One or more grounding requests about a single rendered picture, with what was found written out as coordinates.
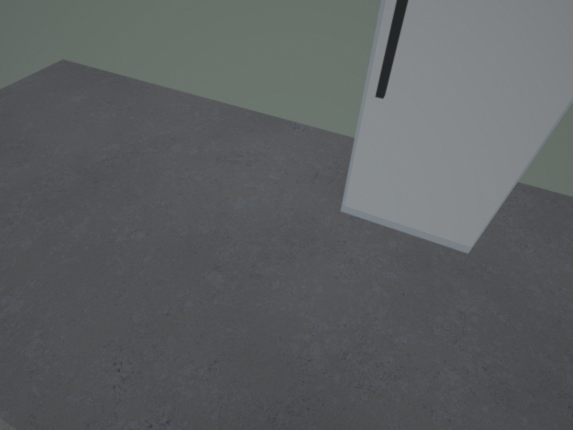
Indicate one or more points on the handle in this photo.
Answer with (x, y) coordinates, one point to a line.
(394, 33)

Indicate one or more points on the fridge door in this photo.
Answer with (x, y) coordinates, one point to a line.
(475, 87)

